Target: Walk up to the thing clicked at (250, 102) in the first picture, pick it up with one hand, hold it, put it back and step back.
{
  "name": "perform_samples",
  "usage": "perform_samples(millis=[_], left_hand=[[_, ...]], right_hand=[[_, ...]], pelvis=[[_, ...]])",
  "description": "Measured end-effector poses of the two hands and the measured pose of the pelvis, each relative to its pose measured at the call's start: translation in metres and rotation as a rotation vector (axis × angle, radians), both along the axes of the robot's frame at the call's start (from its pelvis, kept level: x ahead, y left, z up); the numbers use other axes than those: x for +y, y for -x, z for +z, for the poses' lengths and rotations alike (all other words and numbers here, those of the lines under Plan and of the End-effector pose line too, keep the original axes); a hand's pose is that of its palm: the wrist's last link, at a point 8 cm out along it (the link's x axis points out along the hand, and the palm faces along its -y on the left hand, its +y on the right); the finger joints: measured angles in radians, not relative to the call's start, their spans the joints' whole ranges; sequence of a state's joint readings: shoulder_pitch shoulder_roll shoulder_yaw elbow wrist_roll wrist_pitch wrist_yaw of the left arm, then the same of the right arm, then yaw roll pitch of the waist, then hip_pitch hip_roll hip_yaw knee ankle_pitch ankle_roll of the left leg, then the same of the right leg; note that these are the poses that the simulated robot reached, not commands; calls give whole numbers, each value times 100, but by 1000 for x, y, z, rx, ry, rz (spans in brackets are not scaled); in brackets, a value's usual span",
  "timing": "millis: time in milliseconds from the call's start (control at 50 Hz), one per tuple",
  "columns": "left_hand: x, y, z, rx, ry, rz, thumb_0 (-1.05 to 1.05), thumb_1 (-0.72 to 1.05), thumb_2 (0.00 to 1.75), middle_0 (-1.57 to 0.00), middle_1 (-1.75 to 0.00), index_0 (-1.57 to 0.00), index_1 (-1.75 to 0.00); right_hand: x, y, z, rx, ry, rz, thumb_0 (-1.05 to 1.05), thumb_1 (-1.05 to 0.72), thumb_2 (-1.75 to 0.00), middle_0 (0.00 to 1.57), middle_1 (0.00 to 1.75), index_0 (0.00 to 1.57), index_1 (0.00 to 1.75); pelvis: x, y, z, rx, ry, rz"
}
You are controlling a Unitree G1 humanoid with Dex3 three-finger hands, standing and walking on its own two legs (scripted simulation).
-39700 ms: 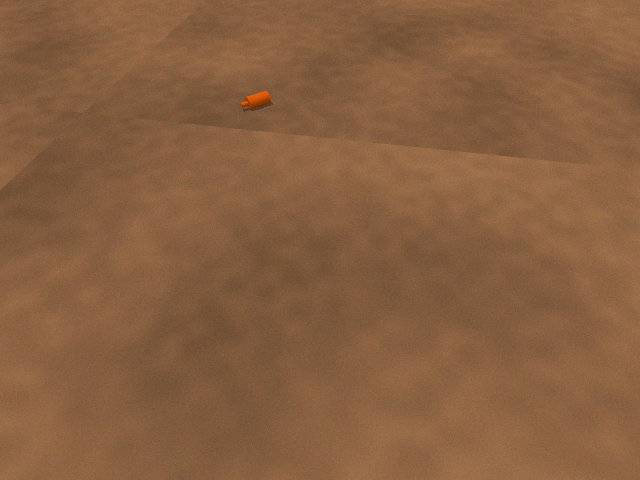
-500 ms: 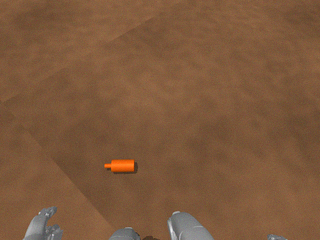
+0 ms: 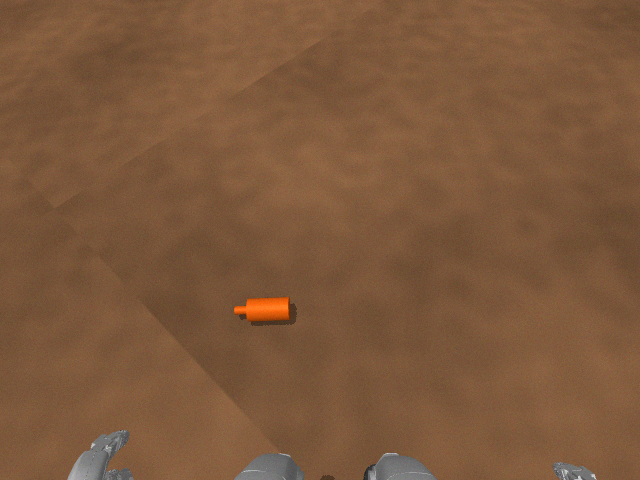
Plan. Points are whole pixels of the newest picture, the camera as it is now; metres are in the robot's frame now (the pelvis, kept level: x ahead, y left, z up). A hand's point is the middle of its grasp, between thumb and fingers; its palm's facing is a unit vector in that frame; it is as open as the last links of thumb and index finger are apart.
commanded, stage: step back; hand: left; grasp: from above
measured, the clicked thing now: (262, 309) +0.63 +0.23 -0.72
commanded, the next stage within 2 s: none
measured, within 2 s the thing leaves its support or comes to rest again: neither
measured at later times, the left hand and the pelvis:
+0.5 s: hand out of the picture -0.08 +0.24 -0.15, palm faces -0.05 -0.91 -0.42, open 7.4 cm; pelvis -0.16 -0.03 -0.01, yaw -3 degrees
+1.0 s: hand out of the picture -0.23 +0.24 -0.15, palm faces +0.03 -0.92 -0.39, open 7.4 cm; pelvis -0.33 -0.03 +0.00, yaw +1 degrees
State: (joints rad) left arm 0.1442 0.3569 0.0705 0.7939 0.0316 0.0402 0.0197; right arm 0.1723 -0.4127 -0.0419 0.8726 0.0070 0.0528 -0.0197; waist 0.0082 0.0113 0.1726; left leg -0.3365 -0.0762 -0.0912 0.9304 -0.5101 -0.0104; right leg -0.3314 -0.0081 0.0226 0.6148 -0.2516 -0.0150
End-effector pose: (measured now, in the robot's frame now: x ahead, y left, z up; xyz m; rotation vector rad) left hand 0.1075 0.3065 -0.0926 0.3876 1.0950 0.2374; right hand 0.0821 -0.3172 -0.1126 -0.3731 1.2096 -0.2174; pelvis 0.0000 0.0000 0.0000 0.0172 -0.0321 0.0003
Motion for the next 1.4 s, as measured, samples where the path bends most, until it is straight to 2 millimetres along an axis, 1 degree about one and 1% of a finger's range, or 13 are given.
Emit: perform_samples(millis=[80,220,340,440,560,660,800,880,1020,1140,1200,1260,1400], left_hand=[[12,15,-13,-39,19,0,0,90,89,-21,-30,-21,-30],[12,64,-16,8,47,26,1,91,89,-21,-30,-20,-30],[4,114,-18,60,35,8,0,91,89,-21,-30,-20,-30],[-11,157,-21,81,2,-9,0,91,89,-21,-30,-20,-30],[-29,214,-5,94,-5,9,1,90,89,-21,-30,-21,-30],[-29,235,5,52,-30,12,1,90,89,-21,-30,-21,-30],[-13,262,-10,-37,-18,15,0,90,89,-21,-30,-21,-30],[-14,290,-14,-14,8,34,0,90,89,-21,-30,-21,-30],[-26,355,-15,35,29,37,0,90,89,-21,-30,-20,-30],[-43,422,-19,95,-6,19,0,91,89,-21,-30,-20,-30],[-49,459,-11,111,-9,32,0,90,89,-21,-30,-21,-30],[-49,485,-1,118,-25,57,1,90,89,-21,-30,-21,-30],[-31,517,6,41,-44,97,1,90,89,-21,-30,-21,-30]], right_hand=[[7,23,-1,9,29,25,0,-91,-90,20,30,20,30],[18,60,20,-32,22,32,0,-90,-89,21,30,21,30],[6,79,24,-117,26,32,0,-90,-89,21,30,21,30],[-18,104,7,-165,9,27,0,-90,-89,21,30,21,30],[-33,156,-1,-112,-13,-21,0,-90,-90,20,30,20,30],[-34,208,-5,-35,-13,-5,0,-91,-90,20,30,20,30],[-20,269,-12,40,4,37,0,-91,-90,20,30,20,30],[-12,299,-1,34,-6,46,1,-90,-89,20,30,21,30],[-21,322,14,-52,11,55,1,-90,-89,21,30,21,30],[-44,343,-1,-136,-12,47,0,-90,-89,21,30,21,30],[-47,367,-2,-119,-27,22,0,-90,-90,20,30,20,30],[-49,395,-2,-95,-40,20,0,-91,-90,20,30,20,30],[-48,465,-12,53,-32,51,0,-91,-90,20,30,20,30]], pelvis=[[8,27,-9,-11,-2,27],[6,66,2,-17,28,4],[-4,104,1,-14,32,-38],[-22,143,-13,-14,26,-67],[-32,181,-5,-21,-3,-49],[-34,211,-1,-11,-13,-16],[-26,267,-14,-17,-14,48],[-25,295,-7,-29,11,43],[-35,342,0,-15,30,4],[-50,393,-12,-25,52,-25],[-55,412,-7,-26,16,-33],[-56,428,-1,-22,-7,-18],[-51,456,-3,-15,-1,58]])
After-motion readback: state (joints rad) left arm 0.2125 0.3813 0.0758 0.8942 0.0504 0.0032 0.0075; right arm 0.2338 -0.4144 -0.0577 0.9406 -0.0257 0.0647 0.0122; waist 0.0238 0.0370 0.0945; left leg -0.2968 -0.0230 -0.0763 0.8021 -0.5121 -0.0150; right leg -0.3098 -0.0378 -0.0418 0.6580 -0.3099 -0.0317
